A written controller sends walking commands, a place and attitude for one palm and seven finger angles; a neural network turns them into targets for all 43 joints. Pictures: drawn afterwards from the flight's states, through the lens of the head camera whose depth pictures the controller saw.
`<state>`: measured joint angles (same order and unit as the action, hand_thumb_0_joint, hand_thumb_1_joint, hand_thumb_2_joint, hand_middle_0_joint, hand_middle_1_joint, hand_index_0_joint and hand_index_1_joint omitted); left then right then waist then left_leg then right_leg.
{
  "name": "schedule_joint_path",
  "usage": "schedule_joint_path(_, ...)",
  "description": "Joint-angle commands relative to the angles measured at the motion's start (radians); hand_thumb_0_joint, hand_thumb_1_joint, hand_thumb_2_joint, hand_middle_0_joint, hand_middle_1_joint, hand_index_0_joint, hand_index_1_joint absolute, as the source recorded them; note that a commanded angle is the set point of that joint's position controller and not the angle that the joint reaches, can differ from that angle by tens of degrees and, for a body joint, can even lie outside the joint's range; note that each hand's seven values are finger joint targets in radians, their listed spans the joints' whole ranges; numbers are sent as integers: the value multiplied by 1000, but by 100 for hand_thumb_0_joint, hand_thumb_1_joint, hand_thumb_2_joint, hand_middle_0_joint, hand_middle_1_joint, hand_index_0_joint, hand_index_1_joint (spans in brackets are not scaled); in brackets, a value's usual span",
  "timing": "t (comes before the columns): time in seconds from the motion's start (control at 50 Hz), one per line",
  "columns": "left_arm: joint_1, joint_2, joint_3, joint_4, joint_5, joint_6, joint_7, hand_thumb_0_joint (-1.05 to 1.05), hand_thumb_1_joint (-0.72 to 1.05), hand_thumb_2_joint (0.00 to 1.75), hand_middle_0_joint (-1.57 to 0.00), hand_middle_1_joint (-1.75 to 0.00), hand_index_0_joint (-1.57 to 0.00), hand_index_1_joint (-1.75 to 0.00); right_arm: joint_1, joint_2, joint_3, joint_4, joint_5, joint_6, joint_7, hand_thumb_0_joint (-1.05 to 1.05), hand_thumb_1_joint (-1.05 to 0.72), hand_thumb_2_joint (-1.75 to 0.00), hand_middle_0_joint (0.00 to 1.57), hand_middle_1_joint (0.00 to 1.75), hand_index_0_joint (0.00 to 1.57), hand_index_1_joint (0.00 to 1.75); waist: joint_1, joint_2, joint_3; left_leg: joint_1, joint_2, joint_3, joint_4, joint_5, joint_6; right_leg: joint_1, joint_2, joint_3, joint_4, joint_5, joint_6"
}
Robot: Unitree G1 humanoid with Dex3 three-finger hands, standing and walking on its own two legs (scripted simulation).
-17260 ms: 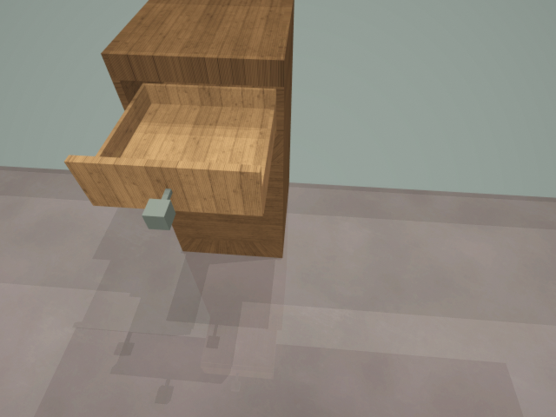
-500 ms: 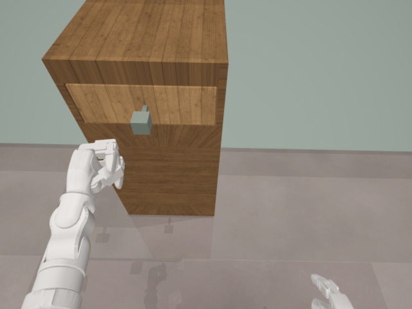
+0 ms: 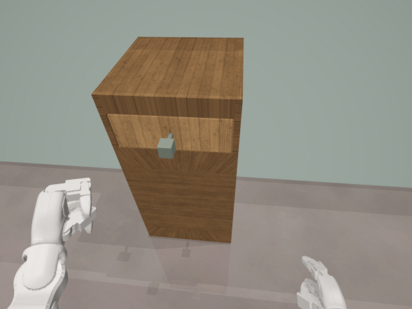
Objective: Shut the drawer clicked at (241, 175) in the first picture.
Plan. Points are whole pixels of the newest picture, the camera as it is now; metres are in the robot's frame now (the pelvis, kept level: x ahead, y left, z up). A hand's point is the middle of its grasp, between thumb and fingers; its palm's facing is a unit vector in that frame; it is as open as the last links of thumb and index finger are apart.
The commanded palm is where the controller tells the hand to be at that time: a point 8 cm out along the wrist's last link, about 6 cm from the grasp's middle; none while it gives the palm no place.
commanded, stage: draw the hand back to the body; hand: left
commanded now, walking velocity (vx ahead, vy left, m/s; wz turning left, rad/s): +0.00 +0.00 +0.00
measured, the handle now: (168, 143) +0.58 +0.18 -0.04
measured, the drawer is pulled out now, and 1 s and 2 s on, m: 0.00 0.00 0.00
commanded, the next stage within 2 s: step back with the hand held close in 0.40 s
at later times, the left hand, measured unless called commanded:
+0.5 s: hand (51, 234) +0.17 +0.24 +0.16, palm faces +0.41 -0.83 -0.38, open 3.3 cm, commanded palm +0.12 +0.28 +0.17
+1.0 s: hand (24, 253) +0.15 +0.26 +0.16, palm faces +0.32 -0.80 -0.51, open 3.3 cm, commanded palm +0.08 +0.30 +0.17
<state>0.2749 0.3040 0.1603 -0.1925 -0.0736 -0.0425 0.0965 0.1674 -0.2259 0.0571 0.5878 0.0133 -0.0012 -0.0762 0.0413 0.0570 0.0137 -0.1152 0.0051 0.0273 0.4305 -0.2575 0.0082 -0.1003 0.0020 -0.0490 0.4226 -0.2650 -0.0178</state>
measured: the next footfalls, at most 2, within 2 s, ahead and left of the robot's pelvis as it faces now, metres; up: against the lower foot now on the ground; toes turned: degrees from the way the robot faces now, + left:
right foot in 1.96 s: -0.27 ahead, -0.12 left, +0.00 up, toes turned -2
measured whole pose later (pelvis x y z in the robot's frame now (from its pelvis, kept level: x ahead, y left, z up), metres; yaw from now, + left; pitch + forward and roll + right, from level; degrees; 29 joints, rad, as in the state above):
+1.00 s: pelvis -0.05 +0.02 +0.00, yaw +0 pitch +0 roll +0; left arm 0.63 0.40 0.36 -0.55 -0.04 -0.20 0.13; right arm 0.18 -0.22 -0.02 0.54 0.01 0.01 -0.08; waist 0.00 0.02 0.04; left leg -0.28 -0.02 0.05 0.46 -0.19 0.05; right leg -0.27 -0.03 -0.03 0.46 -0.19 0.02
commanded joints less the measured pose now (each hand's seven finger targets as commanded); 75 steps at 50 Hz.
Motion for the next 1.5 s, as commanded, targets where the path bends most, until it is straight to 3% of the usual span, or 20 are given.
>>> schedule_joint_path(0.0,-52,179,143,-330,-1,-73,14,0,90,90,-140,-160,-140,-160,-130,-102,-47,-155,-8,-80,-6,0,-90,-90,20,30,20,30,8,-14,-112,53,3,-19,-61,241,25,27,-3,25,-79,243,-6)
schedule_joint_path(0.2,205,215,252,-511,-4,-109,23,0,90,90,-140,-160,-140,-160,-115,-97,-64,-156,-9,-134,-2,0,-90,-90,20,30,20,30,25,-25,-70,44,9,-13,-44,238,25,13,-3,29,-93,241,-1)
schedule_joint_path(0.28,169,168,208,-430,0,-106,19,0,90,90,-140,-160,-140,-160,-105,-103,-68,-136,-10,-138,-9,0,-90,-90,20,30,20,30,8,-67,12,34,9,-13,-52,158,31,-49,-3,30,-124,142,5)
schedule_joint_path(0.4,146,196,227,-480,8,-121,29,0,90,90,-140,-160,-140,-160,-108,-101,-69,-137,-14,-160,-17,0,-90,-90,20,30,20,30,24,-21,-59,57,3,-14,-49,179,33,-7,-10,41,-114,162,-1)
schedule_joint_path(0.5,160,195,233,-491,8,-119,31,0,90,90,-140,-160,-140,-160,-110,-95,-62,-132,-17,-170,-14,0,-90,-90,20,30,20,30,29,4,-48,45,4,-22,-56,214,22,14,-5,32,-102,204,-6)
schedule_joint_path(0.52,-28,368,412,-568,12,-178,40,0,90,90,-140,-160,-140,-160,-97,-111,-54,-185,-8,-144,-8,0,-90,-90,20,30,20,30,-14,49,71,-37,11,-44,-59,120,33,-78,-47,120,-167,207,-4)
schedule_joint_path(0.56,234,195,292,-405,15,-175,20,0,90,90,-140,-160,-140,-160,-93,-110,-78,-147,-20,-104,1,0,-90,-90,20,30,20,30,-22,-58,33,-38,21,-52,-23,153,39,-101,-74,121,-172,199,-4)
schedule_joint_path(0.58,260,172,262,-428,15,-178,13,0,90,90,-140,-160,-140,-160,-94,-115,-84,-154,-21,-89,8,0,-90,-90,20,30,20,30,-28,-45,3,-33,26,-47,-19,181,39,-95,-77,114,-159,228,-1)
schedule_joint_path(0.66,332,189,274,-474,15,-193,17,0,90,90,-140,-160,-140,-160,-92,-119,-101,-174,-18,-54,7,0,-90,-90,20,30,20,30,-31,-13,-113,-28,41,-44,-39,300,37,-41,-65,66,-86,323,14)
schedule_joint_path(0.76,360,236,319,-517,10,-200,36,0,90,90,-140,-160,-140,-160,-93,-114,-110,-196,-10,-32,-6,0,-90,-90,20,30,20,30,-28,-33,-162,-75,50,-63,-44,359,33,-13,-51,51,-35,356,24)
schedule_joint_path(0.82,355,256,329,-559,13,-206,43,0,90,90,-140,-160,-140,-160,-92,-122,-112,-203,-10,-33,-14,0,-90,-90,20,30,20,30,-27,14,-176,-105,59,-77,-54,361,35,-7,-39,46,-2,346,29)
schedule_joint_path(0.9,363,242,321,-559,22,-212,49,0,90,90,-140,-160,-140,-160,-80,-123,-117,-206,-9,-45,-17,0,-90,-90,20,30,20,30,-30,19,-151,-200,83,-93,-85,244,50,5,-24,51,49,282,36)
schedule_joint_path(1.04,353,230,329,-555,42,-229,57,0,90,90,-140,-160,-140,-160,-77,-129,-120,-210,-8,-72,-18,0,-90,-90,20,30,20,30,-41,-14,-80,-451,89,-127,-113,-168,75,48,-29,100,69,141,29)
schedule_joint_path(1.16,344,237,326,-590,45,-260,70,0,90,90,-140,-160,-140,-160,-54,-126,-122,-195,-15,-93,-16,0,-90,-90,20,30,20,30,-55,-45,-80,-352,60,-116,-30,-200,56,-124,-59,130,-48,-68,11)
schedule_joint_path(1.22,326,248,333,-602,48,-271,77,0,90,90,-140,-160,-140,-160,-59,-133,-121,-191,-22,-103,-22,0,-90,-90,20,30,20,30,-57,3,-64,-382,80,-146,-69,-252,62,-129,-36,117,-36,-123,18)
schedule_joint_path(1.32,346,250,361,-597,67,-286,74,0,90,90,-140,-160,-140,-160,-73,-136,-122,-197,-19,-124,-26,0,-90,-90,20,30,20,30,-42,123,-102,-616,166,-241,-218,-346,111,133,48,81,223,136,39)
schedule_joint_path(1.36,348,250,374,-587,76,-293,69,0,90,90,-140,-160,-140,-160,-80,-135,-126,-199,-18,-130,-23,0,-90,-90,20,30,20,30,-36,121,-95,-721,184,-244,-205,-394,133,204,60,107,290,183,45)
schedule_joint_path(1.4,352,248,377,-597,71,-298,62,0,90,90,-140,-160,-140,-160,-62,-131,-133,-193,-14,-135,-19,0,-90,-90,20,30,20,30,-43,32,-106,-669,140,-199,-114,-314,118,152,41,152,241,256,33)
schedule_joint_path(1.44,347,247,366,-613,59,-300,54,0,90,90,-140,-160,-140,-160,-48,-123,-135,-179,-17,-134,-11,0,-90,-90,20,30,20,30,-53,-45,-130,-554,72,-139,11,-244,82,30,-28,252,123,252,6)
schedule_joint_path(1.48,330,256,352,-624,49,-302,57,0,90,90,-140,-160,-140,-160,-29,-116,-142,-164,-20,-124,1,0,-90,-90,20,30,20,30,-64,-126,-130,-380,1,-75,180,-185,33,-181,-134,356,-51,70,-46)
